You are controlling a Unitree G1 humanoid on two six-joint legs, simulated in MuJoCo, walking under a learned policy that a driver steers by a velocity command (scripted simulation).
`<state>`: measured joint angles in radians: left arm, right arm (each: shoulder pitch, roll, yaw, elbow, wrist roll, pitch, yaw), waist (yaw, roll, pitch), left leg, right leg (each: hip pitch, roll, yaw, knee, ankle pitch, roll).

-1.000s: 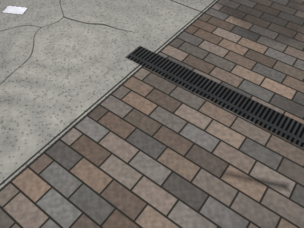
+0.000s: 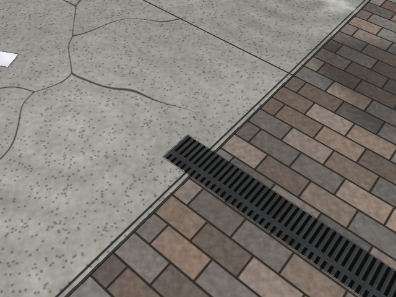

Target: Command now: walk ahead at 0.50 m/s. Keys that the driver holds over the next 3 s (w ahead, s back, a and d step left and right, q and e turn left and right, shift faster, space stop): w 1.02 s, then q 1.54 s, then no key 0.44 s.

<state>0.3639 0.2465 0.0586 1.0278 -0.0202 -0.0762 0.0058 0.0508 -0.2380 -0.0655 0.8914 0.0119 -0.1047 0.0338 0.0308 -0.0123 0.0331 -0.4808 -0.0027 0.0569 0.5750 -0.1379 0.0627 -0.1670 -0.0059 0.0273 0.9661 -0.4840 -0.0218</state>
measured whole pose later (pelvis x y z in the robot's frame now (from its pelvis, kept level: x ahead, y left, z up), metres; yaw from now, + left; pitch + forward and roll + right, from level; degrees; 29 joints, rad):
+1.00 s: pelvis +0.55 -0.03 +0.01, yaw +0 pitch +2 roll -2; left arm 0.39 0.24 0.07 1.02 -0.01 -0.07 0.01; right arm 0.00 -0.23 -0.05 0.88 0.02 -0.08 0.03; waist 0.07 0.03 0.01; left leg -0.58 0.07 0.01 0.53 0.00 0.04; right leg 0.08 0.03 -0.06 0.22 -0.34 -0.01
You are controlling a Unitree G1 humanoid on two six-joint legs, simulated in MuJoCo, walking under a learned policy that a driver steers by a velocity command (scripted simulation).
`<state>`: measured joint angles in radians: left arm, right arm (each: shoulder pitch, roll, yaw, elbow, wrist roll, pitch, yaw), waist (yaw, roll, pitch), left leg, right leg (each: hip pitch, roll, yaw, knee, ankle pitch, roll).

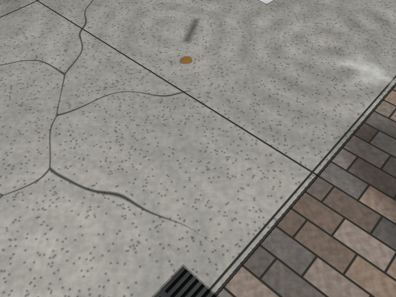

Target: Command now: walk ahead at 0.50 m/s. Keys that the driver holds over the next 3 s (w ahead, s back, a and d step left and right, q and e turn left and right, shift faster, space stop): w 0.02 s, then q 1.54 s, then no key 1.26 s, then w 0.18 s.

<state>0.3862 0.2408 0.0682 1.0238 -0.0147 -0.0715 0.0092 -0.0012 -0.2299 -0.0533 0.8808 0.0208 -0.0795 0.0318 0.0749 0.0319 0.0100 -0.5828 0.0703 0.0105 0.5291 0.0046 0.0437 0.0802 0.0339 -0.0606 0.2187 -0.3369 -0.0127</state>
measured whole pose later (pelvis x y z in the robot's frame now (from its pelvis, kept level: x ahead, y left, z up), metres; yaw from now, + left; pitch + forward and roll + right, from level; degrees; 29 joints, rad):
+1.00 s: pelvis +0.20 +0.05 +0.00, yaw +30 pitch +1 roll -1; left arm 0.12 0.31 0.08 0.84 0.00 0.01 0.03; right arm 0.14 -0.31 -0.09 0.71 0.02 0.06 0.01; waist 0.01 -0.02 0.06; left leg -0.30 0.00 0.02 0.56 -0.29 0.04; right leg -0.32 -0.14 -0.13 0.64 -0.37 0.06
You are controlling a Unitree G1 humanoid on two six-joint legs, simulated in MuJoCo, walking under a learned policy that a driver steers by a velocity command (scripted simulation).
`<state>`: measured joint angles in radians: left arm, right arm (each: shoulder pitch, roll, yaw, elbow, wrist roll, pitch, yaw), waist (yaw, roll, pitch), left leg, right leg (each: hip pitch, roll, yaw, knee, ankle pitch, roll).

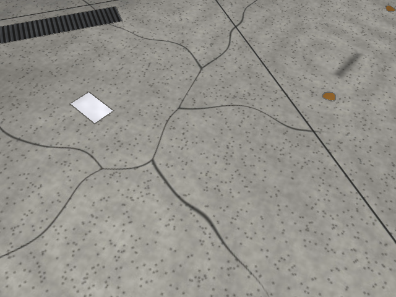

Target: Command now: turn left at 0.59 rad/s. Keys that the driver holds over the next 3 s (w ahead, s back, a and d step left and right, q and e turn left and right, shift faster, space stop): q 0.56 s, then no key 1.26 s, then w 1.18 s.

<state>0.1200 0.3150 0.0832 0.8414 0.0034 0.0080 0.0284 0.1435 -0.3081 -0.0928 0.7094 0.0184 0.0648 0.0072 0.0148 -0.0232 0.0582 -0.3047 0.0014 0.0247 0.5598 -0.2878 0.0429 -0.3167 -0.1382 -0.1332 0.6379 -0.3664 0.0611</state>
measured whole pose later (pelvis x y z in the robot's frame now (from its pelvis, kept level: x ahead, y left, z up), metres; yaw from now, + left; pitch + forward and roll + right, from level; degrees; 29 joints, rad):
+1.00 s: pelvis +0.00 +0.03 +0.01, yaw +25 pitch +0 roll +0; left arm 0.18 0.31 0.05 0.78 0.01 0.02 0.01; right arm 0.16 -0.23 -0.02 0.67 -0.02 0.01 0.00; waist 0.02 -0.04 0.03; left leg -0.22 -0.03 -0.03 0.48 -0.26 0.03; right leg -0.32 -0.06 0.01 0.73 -0.47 0.08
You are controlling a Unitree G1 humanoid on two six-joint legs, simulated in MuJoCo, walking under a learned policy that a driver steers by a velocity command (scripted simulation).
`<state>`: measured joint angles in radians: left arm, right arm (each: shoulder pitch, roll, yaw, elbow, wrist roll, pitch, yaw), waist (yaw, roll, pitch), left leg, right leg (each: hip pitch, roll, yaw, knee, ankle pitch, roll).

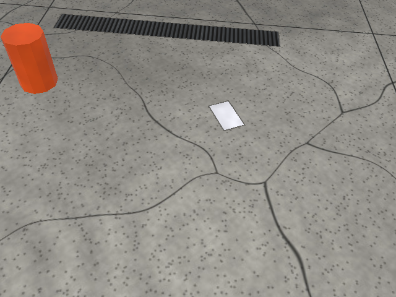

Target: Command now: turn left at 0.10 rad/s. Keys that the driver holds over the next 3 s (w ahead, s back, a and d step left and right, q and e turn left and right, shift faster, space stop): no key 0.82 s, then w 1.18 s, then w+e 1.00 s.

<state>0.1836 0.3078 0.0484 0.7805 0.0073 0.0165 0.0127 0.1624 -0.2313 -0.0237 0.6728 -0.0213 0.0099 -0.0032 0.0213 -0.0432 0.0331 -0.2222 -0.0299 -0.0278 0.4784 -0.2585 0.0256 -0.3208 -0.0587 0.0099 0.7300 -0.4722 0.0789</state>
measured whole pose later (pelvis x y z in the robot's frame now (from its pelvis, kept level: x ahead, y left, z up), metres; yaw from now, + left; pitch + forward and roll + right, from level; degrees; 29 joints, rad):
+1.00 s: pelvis +0.02 -0.02 -0.01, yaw +0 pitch -1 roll +0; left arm 0.31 0.25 0.02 0.98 -0.02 -0.04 0.03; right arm 0.26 -0.23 -0.04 1.04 0.02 -0.03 -0.03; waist 0.00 0.00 -0.01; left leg -0.23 -0.01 -0.04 0.62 -0.44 0.04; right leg -0.21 -0.01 0.01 0.59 -0.40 -0.02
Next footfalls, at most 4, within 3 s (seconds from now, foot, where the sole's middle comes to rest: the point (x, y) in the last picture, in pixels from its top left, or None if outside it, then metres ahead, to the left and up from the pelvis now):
0.10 right None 0.03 -0.15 -0.78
1.48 right None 0.41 -0.14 -0.78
2.06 left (174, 233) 0.72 0.10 -0.78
2.60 right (245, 178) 0.98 -0.18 -0.78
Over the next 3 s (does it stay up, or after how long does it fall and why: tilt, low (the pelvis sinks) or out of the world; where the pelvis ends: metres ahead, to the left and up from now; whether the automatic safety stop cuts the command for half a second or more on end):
stays up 1.05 -0.12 0.00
